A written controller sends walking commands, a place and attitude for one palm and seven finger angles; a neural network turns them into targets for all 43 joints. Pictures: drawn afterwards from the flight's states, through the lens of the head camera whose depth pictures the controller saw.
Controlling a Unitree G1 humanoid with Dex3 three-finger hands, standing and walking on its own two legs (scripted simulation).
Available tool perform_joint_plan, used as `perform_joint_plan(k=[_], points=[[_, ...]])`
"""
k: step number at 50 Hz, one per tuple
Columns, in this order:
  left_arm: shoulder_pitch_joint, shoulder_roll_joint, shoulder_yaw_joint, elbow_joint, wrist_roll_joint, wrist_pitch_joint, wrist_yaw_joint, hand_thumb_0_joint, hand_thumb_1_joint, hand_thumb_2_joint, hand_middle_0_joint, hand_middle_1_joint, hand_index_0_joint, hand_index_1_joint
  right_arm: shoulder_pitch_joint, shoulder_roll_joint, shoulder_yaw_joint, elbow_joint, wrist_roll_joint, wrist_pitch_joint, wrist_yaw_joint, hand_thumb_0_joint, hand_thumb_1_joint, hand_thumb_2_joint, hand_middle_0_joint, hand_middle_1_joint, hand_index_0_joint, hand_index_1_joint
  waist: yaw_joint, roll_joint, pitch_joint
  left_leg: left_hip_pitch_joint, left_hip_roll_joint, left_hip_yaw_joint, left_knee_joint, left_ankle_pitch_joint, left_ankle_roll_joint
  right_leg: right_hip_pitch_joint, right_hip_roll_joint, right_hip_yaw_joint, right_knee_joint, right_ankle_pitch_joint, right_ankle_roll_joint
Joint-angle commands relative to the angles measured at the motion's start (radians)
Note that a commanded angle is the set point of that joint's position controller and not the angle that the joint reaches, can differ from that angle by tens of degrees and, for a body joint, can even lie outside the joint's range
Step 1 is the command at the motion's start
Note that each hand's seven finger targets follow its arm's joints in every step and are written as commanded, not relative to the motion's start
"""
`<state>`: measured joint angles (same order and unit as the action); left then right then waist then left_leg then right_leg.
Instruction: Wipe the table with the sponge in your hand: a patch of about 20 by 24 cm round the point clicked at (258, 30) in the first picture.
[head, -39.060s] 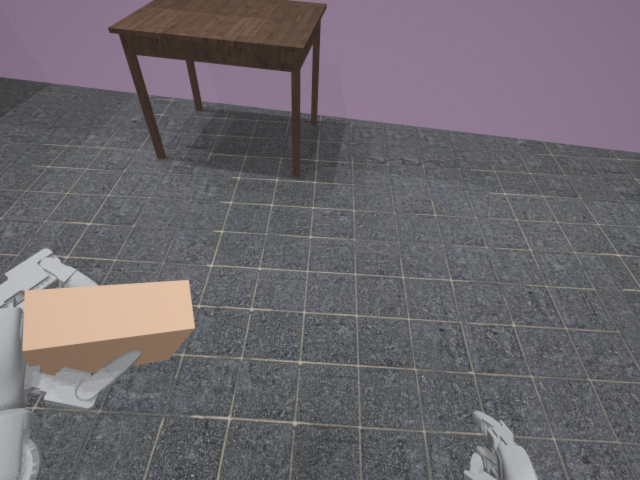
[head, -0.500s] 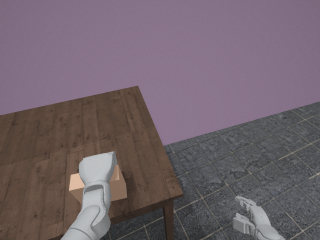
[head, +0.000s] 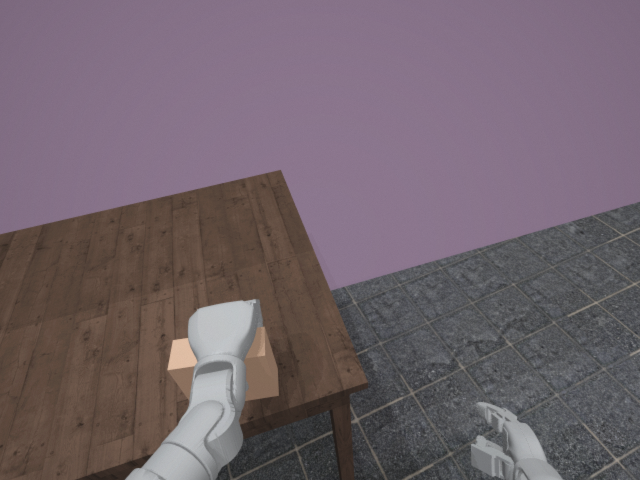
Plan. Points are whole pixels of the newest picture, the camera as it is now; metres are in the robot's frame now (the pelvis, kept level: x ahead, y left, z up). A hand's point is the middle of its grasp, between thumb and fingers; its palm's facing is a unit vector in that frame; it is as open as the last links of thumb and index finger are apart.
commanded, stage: slide across to the third lane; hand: left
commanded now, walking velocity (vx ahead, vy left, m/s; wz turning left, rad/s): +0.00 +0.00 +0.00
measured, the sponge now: (231, 375) +0.28 +0.18 -0.06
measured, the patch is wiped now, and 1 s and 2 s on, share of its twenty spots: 0.90 1.00 1.00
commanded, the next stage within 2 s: wipe forward along the third lane in 0.28 s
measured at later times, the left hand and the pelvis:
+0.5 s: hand (267, 340) +0.31 +0.12 +0.00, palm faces -0.07 -0.05 -1.00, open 9.0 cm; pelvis -0.01 -0.01 +0.00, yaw +0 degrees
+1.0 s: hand (266, 317) +0.35 +0.13 +0.00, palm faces -0.08 -0.03 -1.00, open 9.0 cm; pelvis -0.03 -0.03 -0.01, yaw -1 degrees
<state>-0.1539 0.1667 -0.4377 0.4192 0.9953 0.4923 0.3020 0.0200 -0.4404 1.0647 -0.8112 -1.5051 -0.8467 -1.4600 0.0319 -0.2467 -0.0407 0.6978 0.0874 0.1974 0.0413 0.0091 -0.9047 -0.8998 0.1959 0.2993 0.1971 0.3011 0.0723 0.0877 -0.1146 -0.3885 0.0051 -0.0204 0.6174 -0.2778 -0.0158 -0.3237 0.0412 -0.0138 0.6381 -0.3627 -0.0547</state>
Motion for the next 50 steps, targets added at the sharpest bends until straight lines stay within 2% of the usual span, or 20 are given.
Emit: perform_joint_plan(k=[1, 2, 3, 4, 10, 15, 17, 19, 22, 24, 26, 27, 30, 32, 34, 37, 41, 45, 49, 50], points=[[-0.250, -0.075, -0.017, -0.121, -0.028, -0.030, 0.022, 0.000, 0.100, 1.300, -1.200, -1.600, -1.200, -1.600, -0.221, -0.091, -0.025, -0.166, 0.003, -0.052, 0.006, 0.000, -0.900, -0.900, 0.200, 0.300, 0.200, 0.300, -0.027, -0.188, -0.152, 0.125, -0.024, 0.007, -0.046, 0.159, 0.059, -0.004, -0.009, 0.034, -0.127, 0.323, -0.015], [-0.273, -0.048, 0.013, -0.107, -0.027, -0.025, 0.025, 0.000, 0.100, 1.300, -1.200, -1.600, -1.200, -1.600, -0.222, -0.096, -0.026, -0.157, 0.001, -0.048, 0.006, 0.000, -0.900, -0.900, 0.200, 0.300, 0.200, 0.300, -0.025, -0.192, -0.158, 0.124, -0.022, 0.003, -0.053, 0.157, 0.057, 0.001, -0.005, 0.043, -0.132, 0.316, -0.018], [-0.286, -0.085, -0.024, -0.103, -0.028, -0.021, 0.025, 0.000, 0.100, 1.300, -1.200, -1.600, -1.200, -1.600, -0.223, -0.089, -0.024, -0.160, 0.004, -0.048, 0.004, 0.000, -0.900, -0.900, 0.200, 0.300, 0.200, 0.300, -0.032, -0.196, -0.158, 0.126, -0.022, 0.008, -0.051, 0.148, 0.058, -0.005, -0.010, 0.032, -0.129, 0.297, -0.012], [-0.305, -0.066, -0.007, -0.084, -0.029, -0.017, 0.029, 0.000, 0.100, 1.300, -1.200, -1.600, -1.200, -1.600, -0.224, -0.090, -0.023, -0.154, 0.004, -0.048, 0.003, 0.000, -0.900, -0.900, 0.200, 0.300, 0.200, 0.300, -0.032, -0.203, -0.139, 0.120, -0.023, 0.009, -0.050, 0.133, 0.058, -0.017, -0.008, 0.034, -0.139, 0.282, -0.011], [-0.396, -0.137, -0.064, -0.011, -0.019, -0.010, 0.036, 0.000, 0.100, 1.300, -1.200, -1.600, -1.200, -1.600, -0.217, -0.082, -0.024, -0.140, 0.003, -0.045, 0.011, 0.000, -0.900, -0.900, 0.200, 0.300, 0.200, 0.300, -0.042, -0.156, -0.139, 0.124, -0.023, 0.004, -0.046, 0.127, 0.057, -0.051, -0.007, 0.018, -0.129, 0.252, -0.016], [-0.448, -0.135, -0.046, 0.048, -0.028, -0.010, 0.050, 0.000, 0.100, 1.300, -1.200, -1.600, -1.200, -1.600, -0.208, -0.085, -0.026, -0.129, 0.000, -0.040, 0.009, 0.000, -0.900, -0.900, 0.200, 0.300, 0.200, 0.300, -0.045, -0.193, -0.169, 0.107, -0.026, 0.012, -0.037, 0.119, 0.055, -0.036, -0.013, 0.025, -0.129, 0.267, -0.011], [-0.413, -0.105, -0.008, 0.052, -0.025, -0.004, 0.057, 0.000, 0.100, 1.300, -1.200, -1.600, -1.200, -1.600, -0.206, -0.090, -0.032, -0.130, -0.004, -0.034, 0.012, 0.000, -0.900, -0.900, 0.200, 0.300, 0.200, 0.300, -0.022, -0.196, -0.208, 0.100, -0.028, 0.010, -0.040, 0.145, 0.051, 0.001, -0.009, 0.035, -0.124, 0.309, -0.018], [-0.403, -0.113, -0.012, 0.060, -0.027, 0.002, 0.066, 0.000, 0.100, 1.300, -1.200, -1.600, -1.200, -1.600, -0.207, -0.086, -0.030, -0.134, -0.004, -0.028, 0.014, 0.000, -0.900, -0.900, 0.200, 0.300, 0.200, 0.300, -0.022, -0.200, -0.208, 0.098, -0.027, 0.023, -0.037, 0.149, 0.052, 0.010, -0.014, 0.034, -0.123, 0.328, -0.013], [-0.432, -0.060, 0.044, 0.115, -0.027, 0.024, 0.077, 0.000, 0.100, 1.300, -1.200, -1.600, -1.200, -1.600, -0.208, -0.094, -0.026, -0.119, -0.007, -0.020, 0.007, 0.000, -0.900, -0.900, 0.200, 0.300, 0.200, 0.300, -0.024, -0.206, -0.160, 0.059, -0.031, 0.024, -0.047, 0.111, 0.048, 0.001, -0.014, 0.054, -0.145, 0.303, -0.011], [-0.484, -0.059, 0.044, 0.146, -0.023, 0.028, 0.085, 0.000, 0.100, 1.300, -1.200, -1.600, -1.200, -1.600, -0.206, -0.091, -0.021, -0.111, -0.003, -0.022, -0.003, 0.000, -0.900, -0.900, 0.200, 0.300, 0.200, 0.300, -0.041, -0.216, -0.134, 0.051, -0.031, 0.030, -0.046, 0.084, 0.050, -0.026, -0.018, 0.057, -0.152, 0.264, -0.002], [-0.493, -0.054, 0.052, 0.158, -0.023, 0.028, 0.088, 0.000, 0.100, 1.300, -1.200, -1.600, -1.200, -1.600, -0.196, -0.090, -0.022, -0.107, -0.006, -0.029, -0.008, 0.000, -0.900, -0.900, 0.200, 0.300, 0.200, 0.300, -0.040, -0.196, -0.143, 0.053, -0.032, 0.036, -0.043, 0.089, 0.051, -0.024, -0.020, 0.060, -0.154, 0.278, -0.001], [-0.504, -0.014, 0.088, 0.163, -0.018, 0.028, 0.089, 0.000, 0.100, 1.300, -1.200, -1.600, -1.200, -1.600, -0.190, -0.096, -0.025, -0.102, -0.008, -0.027, -0.011, 0.000, -0.900, -0.900, 0.200, 0.300, 0.200, 0.300, -0.038, -0.199, -0.167, 0.051, -0.031, 0.031, -0.046, 0.091, 0.049, -0.011, -0.018, 0.065, -0.150, 0.279, -0.004], [-0.506, -0.026, 0.080, 0.203, -0.007, 0.028, 0.091, 0.000, 0.100, 1.300, -1.200, -1.600, -1.200, -1.600, -0.173, -0.092, -0.022, -0.104, -0.009, -0.029, -0.017, 0.000, -0.900, -0.900, 0.200, 0.300, 0.200, 0.300, -0.041, -0.185, -0.164, 0.031, -0.033, 0.038, -0.041, 0.078, 0.051, -0.023, -0.021, 0.065, -0.147, 0.270, 0.000], [-0.525, 0.020, 0.123, 0.226, 0.005, 0.025, 0.090, 0.000, 0.100, 1.300, -1.200, -1.600, -1.200, -1.600, -0.162, -0.098, -0.024, -0.095, -0.012, -0.026, -0.023, 0.000, -0.900, -0.900, 0.200, 0.300, 0.200, 0.300, -0.042, -0.176, -0.176, 0.017, -0.034, 0.034, -0.038, 0.074, 0.048, -0.023, -0.019, 0.083, -0.144, 0.270, -0.005], [-0.542, 0.034, 0.138, 0.252, 0.007, 0.018, 0.094, 0.000, 0.100, 1.300, -1.200, -1.600, -1.200, -1.600, -0.151, -0.098, -0.022, -0.092, -0.013, -0.029, -0.032, 0.000, -0.900, -0.900, 0.200, 0.300, 0.200, 0.300, -0.052, -0.202, -0.169, -0.001, -0.032, 0.040, -0.030, 0.061, 0.051, -0.031, -0.024, 0.083, -0.142, 0.266, 0.005], [-0.553, 0.024, 0.141, 0.279, 0.010, 0.009, 0.097, 0.000, 0.100, 1.300, -1.200, -1.600, -1.200, -1.600, -0.134, -0.097, -0.026, -0.095, -0.016, -0.033, -0.036, 0.000, -0.900, -0.900, 0.200, 0.300, 0.200, 0.300, -0.054, -0.198, -0.184, -0.021, -0.031, 0.040, -0.025, 0.059, 0.051, -0.036, -0.024, 0.086, -0.136, 0.269, 0.005], [-0.611, 0.026, 0.142, 0.353, 0.017, 0.003, 0.107, 0.000, 0.100, 1.300, -1.200, -1.600, -1.200, -1.600, -0.107, -0.098, -0.022, -0.085, -0.016, -0.038, -0.045, 0.000, -0.900, -0.900, 0.200, 0.300, 0.200, 0.300, -0.075, -0.204, -0.154, -0.059, -0.028, 0.042, -0.011, 0.015, 0.051, -0.090, -0.026, 0.084, -0.134, 0.199, 0.012], [-0.701, 0.086, 0.189, 0.433, 0.016, -0.001, 0.121, 0.000, 0.100, 1.300, -1.200, -1.600, -1.200, -1.600, -0.087, -0.104, -0.018, -0.071, -0.019, -0.045, -0.062, 0.000, -0.900, -0.900, 0.200, 0.300, 0.200, 0.300, -0.093, -0.207, -0.137, -0.104, -0.023, 0.043, 0.004, -0.036, 0.051, -0.146, -0.029, 0.091, -0.140, 0.072, 0.022], [-0.747, 0.138, 0.229, 0.481, 0.017, -0.005, 0.131, 0.000, 0.100, 1.300, -1.200, -1.600, -1.200, -1.600, -0.053, -0.107, -0.021, -0.064, -0.022, -0.049, -0.070, 0.000, -0.900, -0.900, 0.200, 0.300, 0.200, 0.300, -0.097, -0.196, -0.196, -0.126, -0.019, 0.042, 0.024, -0.033, 0.052, -0.138, -0.029, 0.096, -0.122, 0.082, 0.026], [-0.749, 0.121, 0.215, 0.485, 0.015, -0.001, 0.130, 0.000, 0.100, 1.300, -1.200, -1.600, -1.200, -1.600, -0.048, -0.105, -0.020, -0.068, -0.021, -0.049, -0.070, 0.000, -0.900, -0.900, 0.200, 0.300, 0.200, 0.300, -0.097, -0.179, -0.209, -0.129, -0.020, 0.045, 0.027, -0.030, 0.052, -0.134, -0.030, 0.096, -0.120, 0.092, 0.027]])
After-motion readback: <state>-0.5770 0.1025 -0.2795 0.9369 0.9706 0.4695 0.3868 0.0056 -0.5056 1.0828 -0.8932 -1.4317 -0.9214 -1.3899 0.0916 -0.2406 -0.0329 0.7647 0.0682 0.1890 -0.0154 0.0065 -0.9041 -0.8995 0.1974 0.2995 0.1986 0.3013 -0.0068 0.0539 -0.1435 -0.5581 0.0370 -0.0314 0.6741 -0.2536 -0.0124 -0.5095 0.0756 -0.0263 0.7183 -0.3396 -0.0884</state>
